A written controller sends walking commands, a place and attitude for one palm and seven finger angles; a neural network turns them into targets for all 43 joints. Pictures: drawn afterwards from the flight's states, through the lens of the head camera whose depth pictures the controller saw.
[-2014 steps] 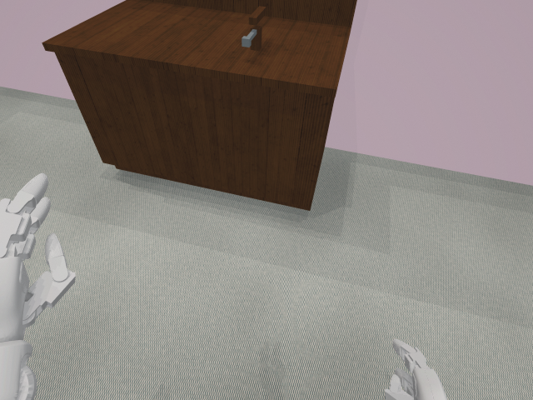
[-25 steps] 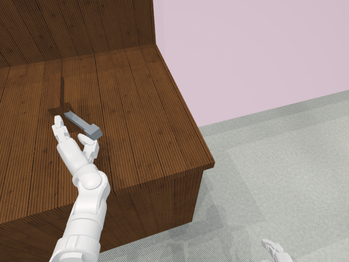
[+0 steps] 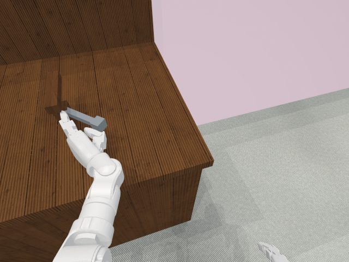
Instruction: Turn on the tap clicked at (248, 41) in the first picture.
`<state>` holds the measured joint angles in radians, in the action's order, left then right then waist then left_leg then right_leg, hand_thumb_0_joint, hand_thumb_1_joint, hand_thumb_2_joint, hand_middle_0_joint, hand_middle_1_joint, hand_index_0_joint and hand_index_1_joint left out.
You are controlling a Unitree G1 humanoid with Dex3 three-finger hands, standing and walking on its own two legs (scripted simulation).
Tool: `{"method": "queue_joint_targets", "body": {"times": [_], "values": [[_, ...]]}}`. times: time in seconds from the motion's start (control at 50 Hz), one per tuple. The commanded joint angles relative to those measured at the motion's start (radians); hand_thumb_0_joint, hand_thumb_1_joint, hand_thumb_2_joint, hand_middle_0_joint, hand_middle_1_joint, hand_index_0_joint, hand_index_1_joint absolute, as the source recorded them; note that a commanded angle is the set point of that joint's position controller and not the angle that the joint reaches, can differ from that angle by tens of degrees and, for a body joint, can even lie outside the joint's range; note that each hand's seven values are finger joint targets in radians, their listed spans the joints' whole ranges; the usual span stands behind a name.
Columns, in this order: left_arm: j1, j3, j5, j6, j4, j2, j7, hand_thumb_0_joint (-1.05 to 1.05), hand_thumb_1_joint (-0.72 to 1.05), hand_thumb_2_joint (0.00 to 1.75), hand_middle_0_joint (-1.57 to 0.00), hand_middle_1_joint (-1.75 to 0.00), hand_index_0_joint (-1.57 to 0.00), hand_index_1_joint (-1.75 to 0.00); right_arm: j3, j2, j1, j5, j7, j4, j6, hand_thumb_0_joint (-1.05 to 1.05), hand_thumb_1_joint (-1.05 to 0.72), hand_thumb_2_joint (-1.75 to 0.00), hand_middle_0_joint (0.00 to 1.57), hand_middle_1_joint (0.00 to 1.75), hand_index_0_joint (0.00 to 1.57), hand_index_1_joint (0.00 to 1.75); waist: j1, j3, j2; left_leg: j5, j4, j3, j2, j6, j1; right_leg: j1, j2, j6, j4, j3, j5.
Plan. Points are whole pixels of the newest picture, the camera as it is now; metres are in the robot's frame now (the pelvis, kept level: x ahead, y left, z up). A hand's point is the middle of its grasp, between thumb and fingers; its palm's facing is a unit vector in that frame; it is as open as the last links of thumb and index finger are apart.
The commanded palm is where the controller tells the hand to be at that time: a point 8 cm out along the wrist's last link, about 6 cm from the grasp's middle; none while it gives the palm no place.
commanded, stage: push the lever round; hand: left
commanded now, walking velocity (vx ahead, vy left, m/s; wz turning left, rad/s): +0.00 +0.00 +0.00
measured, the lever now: (98, 124) +0.43 +0.20 +0.07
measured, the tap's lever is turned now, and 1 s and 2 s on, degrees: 47 74 86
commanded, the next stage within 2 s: lift the hand up off the lever in 1.24 s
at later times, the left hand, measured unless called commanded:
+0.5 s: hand (111, 127) +0.43 +0.17 +0.06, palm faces +0.78 -0.61 -0.10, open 7.8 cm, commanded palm +0.38 +0.18 +0.06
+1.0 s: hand (118, 120) +0.45 +0.16 +0.06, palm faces +0.82 -0.56 -0.12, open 8.3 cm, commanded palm +0.40 +0.17 +0.06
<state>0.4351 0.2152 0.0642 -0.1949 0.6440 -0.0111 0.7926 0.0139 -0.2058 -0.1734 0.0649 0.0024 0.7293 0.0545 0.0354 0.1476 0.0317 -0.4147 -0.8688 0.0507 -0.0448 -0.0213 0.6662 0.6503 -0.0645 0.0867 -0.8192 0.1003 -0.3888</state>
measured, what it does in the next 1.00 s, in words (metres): stands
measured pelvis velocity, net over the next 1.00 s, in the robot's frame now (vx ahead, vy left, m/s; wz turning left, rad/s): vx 0.00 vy -0.02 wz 0.02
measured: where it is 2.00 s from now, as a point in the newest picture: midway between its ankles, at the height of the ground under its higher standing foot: outside the picture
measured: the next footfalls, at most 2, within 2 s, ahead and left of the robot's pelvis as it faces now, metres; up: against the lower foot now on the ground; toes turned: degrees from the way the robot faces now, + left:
none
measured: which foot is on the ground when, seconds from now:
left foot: down 0.00-1.00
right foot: down 0.00-1.00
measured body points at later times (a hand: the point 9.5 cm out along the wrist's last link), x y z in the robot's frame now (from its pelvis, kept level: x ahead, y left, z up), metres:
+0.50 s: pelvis +0.00 +0.00 -0.01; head +0.05 -0.01 +0.44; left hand +0.38 +0.20 +0.07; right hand +0.11 -0.24 -0.14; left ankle +0.00 +0.10 -0.70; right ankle +0.01 -0.07 -0.70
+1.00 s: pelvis +0.00 -0.02 -0.01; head +0.06 -0.02 +0.44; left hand +0.40 +0.19 +0.07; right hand +0.08 -0.26 -0.14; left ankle +0.00 +0.10 -0.70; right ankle +0.01 -0.07 -0.70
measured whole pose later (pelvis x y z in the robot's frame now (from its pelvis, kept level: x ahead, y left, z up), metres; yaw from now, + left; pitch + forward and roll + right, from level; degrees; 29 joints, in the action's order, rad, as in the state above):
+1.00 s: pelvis +0.00 -0.02 -0.01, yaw +1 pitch +17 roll +0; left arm 0.75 0.38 0.15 -0.19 0.94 -0.02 0.98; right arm 0.03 -0.20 -0.23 0.12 -0.05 0.78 0.01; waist 0.09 0.18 0.03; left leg -0.41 -0.90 0.07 -0.04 0.00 0.79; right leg 0.77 -0.07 0.11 -0.86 0.13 -0.39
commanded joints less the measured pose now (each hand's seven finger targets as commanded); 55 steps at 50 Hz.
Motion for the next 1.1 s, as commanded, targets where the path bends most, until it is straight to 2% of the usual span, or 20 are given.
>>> {"method": "queue_joint_targets", "body": {"times": [0.0,0.02,0.08,0.1,0.14,0.18,0.2,0.26,0.3,0.34,0.4,0.42,0.5,0.54,0.6,0.66,0.74,0.8,1.0,1.08], "values": [[0.360,0.032,0.041,-0.054,-0.179,-0.145,0.026,0.00,0.90,0.90,-0.15,-0.15,-0.15,-0.15,0.048,-0.125,0.030,0.010,0.004,-0.109,-0.034,0.00,-0.90,-0.90,0.20,0.30,0.20,0.30,0.011,0.320,-0.046,0.271,0.068,0.009,0.023,0.011,-0.090,-0.231,0.066,-0.060,0.117,-0.098,0.307],[0.397,-0.011,0.043,-0.054,-0.190,-0.105,0.025,0.00,0.90,0.90,-0.15,-0.15,-0.15,-0.15,0.043,-0.119,0.033,0.007,-0.001,-0.116,-0.032,0.00,-0.90,-0.90,0.20,0.30,0.20,0.30,0.025,0.317,-0.023,0.276,0.070,0.007,0.024,0.013,-0.099,-0.218,0.070,-0.059,0.112,-0.094,0.302],[0.446,-0.017,0.044,-0.056,-0.174,-0.088,0.038,0.00,0.90,0.90,-0.15,-0.15,-0.15,-0.15,0.043,-0.117,0.036,0.012,-0.006,-0.112,-0.038,0.00,-0.90,-0.90,0.20,0.30,0.20,0.30,0.034,0.315,-0.034,0.251,0.063,0.005,0.023,0.008,-0.091,-0.203,0.069,-0.062,0.121,-0.096,0.279],[0.424,0.024,0.050,-0.051,-0.142,-0.127,0.045,0.00,0.90,0.90,-0.15,-0.15,-0.15,-0.15,0.047,-0.122,0.030,0.014,-0.002,-0.099,-0.037,0.00,-0.90,-0.90,0.20,0.30,0.20,0.30,0.027,0.295,-0.040,0.238,0.066,0.011,0.024,0.010,-0.079,-0.195,0.064,-0.059,0.124,-0.093,0.251],[0.470,-0.023,0.051,-0.056,-0.149,-0.070,0.049,0.00,0.90,0.90,-0.15,-0.15,-0.15,-0.15,0.045,-0.116,0.029,0.016,-0.010,-0.103,-0.041,0.00,-0.90,-0.90,0.20,0.30,0.20,0.30,0.037,0.311,-0.025,0.253,0.064,0.009,0.024,0.013,-0.098,-0.184,0.065,-0.058,0.116,-0.085,0.258],[0.502,-0.009,0.053,-0.057,-0.134,-0.082,0.059,0.00,0.90,0.90,-0.15,-0.15,-0.15,-0.15,0.045,-0.116,0.027,0.019,-0.013,-0.097,-0.044,0.00,-0.90,-0.90,0.20,0.30,0.20,0.30,0.044,0.323,-0.028,0.257,0.055,0.010,0.025,0.014,-0.094,-0.179,0.065,-0.059,0.113,-0.085,0.265],[0.482,0.026,0.058,-0.054,-0.118,-0.111,0.066,0.00,0.90,0.90,-0.15,-0.15,-0.15,-0.15,0.049,-0.122,0.020,0.024,-0.010,-0.088,-0.044,0.00,-0.90,-0.90,0.20,0.30,0.20,0.30,0.028,0.327,-0.020,0.247,0.059,0.012,0.023,0.016,-0.084,-0.179,0.061,-0.057,0.110,-0.084,0.244],[0.556,-0.008,0.062,-0.052,-0.098,-0.070,0.077,0.00,0.90,0.90,-0.15,-0.15,-0.15,-0.15,0.045,-0.116,0.019,0.025,-0.018,-0.087,-0.046,0.00,-0.90,-0.90,0.20,0.30,0.20,0.30,0.053,0.327,-0.032,0.243,0.054,0.010,0.023,0.015,-0.083,-0.165,0.065,-0.060,0.110,-0.080,0.243],[0.527,0.045,0.069,-0.045,-0.065,-0.108,0.091,0.00,0.90,0.90,-0.15,-0.15,-0.15,-0.15,0.050,-0.122,0.011,0.031,-0.018,-0.077,-0.048,0.00,-0.90,-0.90,0.20,0.30,0.20,0.30,0.035,0.336,-0.019,0.253,0.053,0.013,0.024,0.019,-0.080,-0.165,0.059,-0.056,0.107,-0.077,0.244],[0.570,0.005,0.068,-0.042,-0.062,-0.058,0.095,0.00,0.90,0.90,-0.15,-0.15,-0.15,-0.15,0.047,-0.114,0.007,0.032,-0.027,-0.080,-0.051,0.00,-0.90,-0.90,0.20,0.30,0.20,0.30,0.049,0.350,-0.023,0.256,0.049,0.010,0.022,0.019,-0.080,-0.161,0.063,-0.059,0.101,-0.074,0.251],[0.587,0.055,0.080,-0.035,-0.026,-0.103,0.113,0.00,0.90,0.90,-0.15,-0.15,-0.15,-0.15,0.050,-0.122,-0.006,0.038,-0.027,-0.065,-0.053,0.00,-0.90,-0.90,0.20,0.30,0.20,0.30,0.047,0.346,-0.040,0.250,0.048,0.015,0.023,0.019,-0.061,-0.157,0.061,-0.058,0.102,-0.073,0.243],[0.606,0.020,0.082,-0.032,-0.018,-0.065,0.112,0.00,0.90,0.90,-0.15,-0.15,-0.15,-0.15,0.047,-0.116,-0.003,0.037,-0.032,-0.072,-0.053,0.00,-0.90,-0.90,0.20,0.30,0.20,0.30,0.061,0.340,-0.033,0.245,0.048,0.008,0.023,0.017,-0.063,-0.150,0.065,-0.062,0.104,-0.073,0.242],[0.639,0.056,0.094,-0.026,0.015,-0.090,0.132,0.00,0.90,0.90,-0.15,-0.15,-0.15,-0.15,0.052,-0.121,-0.020,0.043,-0.036,-0.054,-0.058,0.00,-0.90,-0.90,0.20,0.30,0.20,0.30,0.056,0.349,-0.033,0.245,0.045,0.015,0.023,0.021,-0.055,-0.144,0.062,-0.059,0.101,-0.069,0.239],[0.679,0.027,0.097,-0.028,0.018,-0.050,0.139,0.00,0.90,0.90,-0.15,-0.15,-0.15,-0.15,0.050,-0.115,-0.023,0.047,-0.043,-0.055,-0.064,0.00,-0.90,-0.90,0.20,0.30,0.20,0.30,0.069,0.352,-0.029,0.250,0.040,0.010,0.022,0.017,-0.065,-0.133,0.064,-0.062,0.101,-0.067,0.248],[0.683,0.068,0.102,-0.020,0.062,-0.083,0.150,0.00,0.90,0.90,-0.15,-0.15,-0.15,-0.15,0.053,-0.120,-0.033,0.051,-0.045,-0.044,-0.068,0.00,-0.90,-0.90,0.20,0.30,0.20,0.30,0.068,0.352,-0.041,0.226,0.038,0.012,0.021,0.015,-0.034,-0.135,0.066,-0.065,0.103,-0.072,0.235],[0.738,0.048,0.111,-0.023,0.077,-0.062,0.159,0.00,0.90,0.90,-0.15,-0.15,-0.15,-0.15,0.049,-0.115,-0.038,0.054,-0.052,-0.042,-0.074,0.00,-0.90,-0.90,0.20,0.30,0.20,0.30,0.083,0.350,-0.036,0.219,0.033,0.006,0.019,0.010,-0.035,-0.121,0.068,-0.068,0.106,-0.071,0.234],[0.730,0.097,0.118,-0.033,0.069,-0.114,0.165,0.00,0.90,0.90,-0.15,-0.15,-0.15,-0.15,0.052,-0.116,-0.058,0.057,-0.052,-0.048,-0.075,0.00,-0.90,-0.90,0.20,0.30,0.20,0.30,0.073,0.412,-0.050,0.227,0.024,-0.002,0.015,0.004,-0.010,-0.178,0.080,-0.080,0.098,-0.090,0.311],[0.730,0.103,0.130,-0.027,0.106,-0.123,0.163,0.00,0.90,0.90,-0.15,-0.15,-0.15,-0.15,0.054,-0.119,-0.066,0.056,-0.051,-0.042,-0.073,0.00,-0.90,-0.90,0.20,0.30,0.20,0.30,0.082,0.373,-0.052,0.214,0.029,0.000,0.018,0.003,0.004,-0.164,0.080,-0.079,0.102,-0.087,0.294],[0.779,0.111,0.141,-0.046,0.121,-0.144,0.170,0.00,0.90,0.90,-0.15,-0.15,-0.15,-0.15,0.057,-0.120,-0.082,0.059,-0.052,-0.037,-0.079,0.00,-0.90,-0.90,0.20,0.30,0.20,0.30,0.097,0.393,-0.022,0.201,0.022,-0.008,0.015,-0.004,0.010,-0.168,0.084,-0.086,0.106,-0.101,0.315],[0.811,0.127,0.135,-0.048,0.143,-0.172,0.169,0.00,0.90,0.90,-0.15,-0.15,-0.15,-0.15,0.053,-0.123,-0.087,0.054,-0.050,-0.038,-0.078,0.00,-0.90,-0.90,0.20,0.30,0.20,0.30,0.107,0.378,-0.053,0.156,0.022,-0.013,0.012,-0.009,0.053,-0.184,0.095,-0.097,0.126,-0.125,0.301]]}}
